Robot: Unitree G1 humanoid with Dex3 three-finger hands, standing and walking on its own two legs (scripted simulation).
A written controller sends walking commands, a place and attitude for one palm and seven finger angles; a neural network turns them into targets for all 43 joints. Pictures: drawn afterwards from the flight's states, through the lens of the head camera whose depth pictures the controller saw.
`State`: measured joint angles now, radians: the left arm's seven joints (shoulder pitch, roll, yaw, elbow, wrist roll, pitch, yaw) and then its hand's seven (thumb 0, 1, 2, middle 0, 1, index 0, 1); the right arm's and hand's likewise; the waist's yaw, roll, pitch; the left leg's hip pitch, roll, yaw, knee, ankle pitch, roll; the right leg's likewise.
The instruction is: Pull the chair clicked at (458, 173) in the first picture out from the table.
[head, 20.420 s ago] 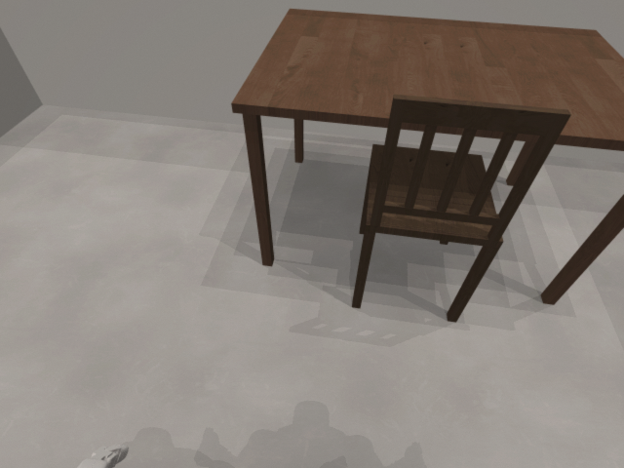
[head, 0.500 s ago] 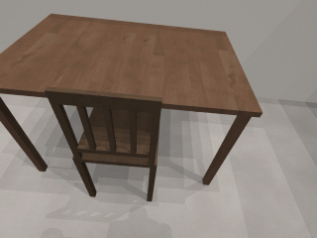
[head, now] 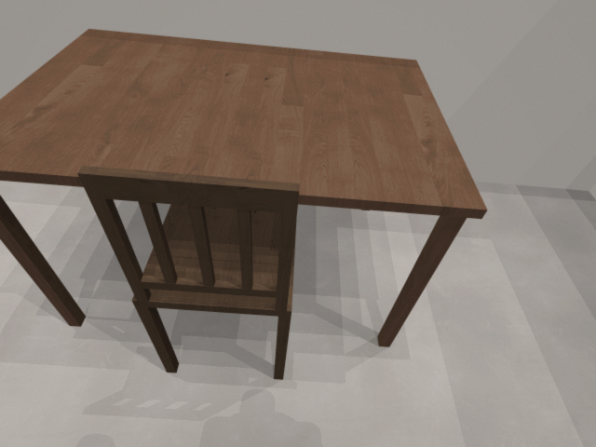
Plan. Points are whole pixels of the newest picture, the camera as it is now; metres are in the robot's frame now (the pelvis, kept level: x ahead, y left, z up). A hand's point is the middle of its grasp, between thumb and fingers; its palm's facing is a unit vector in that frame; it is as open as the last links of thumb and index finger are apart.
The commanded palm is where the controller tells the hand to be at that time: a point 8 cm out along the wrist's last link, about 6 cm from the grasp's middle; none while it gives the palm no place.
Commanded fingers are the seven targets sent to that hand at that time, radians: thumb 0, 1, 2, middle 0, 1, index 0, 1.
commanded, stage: look again from close up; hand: left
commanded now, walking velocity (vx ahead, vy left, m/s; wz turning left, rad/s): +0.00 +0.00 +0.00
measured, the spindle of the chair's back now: (203, 247) +0.50 +0.22 -0.11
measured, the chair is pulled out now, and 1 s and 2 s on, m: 0.00 0.00 0.00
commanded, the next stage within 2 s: none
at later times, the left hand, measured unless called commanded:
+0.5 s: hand out of the picture -0.05 +0.14 -0.18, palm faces +0.05 -0.99 -0.12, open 7.4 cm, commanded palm none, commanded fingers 0.00 0.90 0.90 -0.20 -0.30 -0.20 -0.30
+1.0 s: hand out of the picture -0.02 +0.12 -0.18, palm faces +0.03 -0.99 -0.12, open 7.4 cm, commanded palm none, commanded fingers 0.00 0.90 0.90 -0.20 -0.30 -0.20 -0.30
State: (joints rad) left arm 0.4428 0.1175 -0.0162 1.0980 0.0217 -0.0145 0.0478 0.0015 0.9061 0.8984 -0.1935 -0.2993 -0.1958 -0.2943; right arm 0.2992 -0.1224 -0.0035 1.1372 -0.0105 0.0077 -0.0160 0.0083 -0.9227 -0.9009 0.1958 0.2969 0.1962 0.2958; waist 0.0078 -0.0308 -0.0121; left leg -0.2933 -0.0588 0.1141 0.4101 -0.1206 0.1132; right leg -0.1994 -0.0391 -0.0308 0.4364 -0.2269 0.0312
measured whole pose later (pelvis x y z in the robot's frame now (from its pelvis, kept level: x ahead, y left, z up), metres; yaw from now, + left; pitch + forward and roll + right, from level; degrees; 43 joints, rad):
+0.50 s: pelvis +0.01 +0.00 +0.00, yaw +0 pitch +0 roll -1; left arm 0.44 0.11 -0.01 1.10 0.02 -0.02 0.05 0.00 0.91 0.90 -0.19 -0.30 -0.20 -0.29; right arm 0.31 -0.11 0.00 1.14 -0.01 0.01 -0.02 0.01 -0.92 -0.90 0.20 0.30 0.20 0.30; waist 0.01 -0.02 -0.01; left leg -0.29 -0.06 0.12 0.40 -0.12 0.11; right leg -0.20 -0.04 -0.02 0.43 -0.23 0.03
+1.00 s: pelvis +0.03 -0.02 +0.00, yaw -1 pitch +0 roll -1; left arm 0.41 0.10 -0.02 1.10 0.02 -0.03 0.05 0.00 0.91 0.90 -0.19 -0.30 -0.20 -0.29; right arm 0.31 -0.11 0.00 1.14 -0.01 -0.01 -0.02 0.01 -0.92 -0.90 0.20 0.30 0.20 0.30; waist 0.00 -0.02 -0.01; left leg -0.26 -0.05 0.12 0.38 -0.14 0.10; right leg -0.17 -0.03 -0.02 0.41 -0.25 0.03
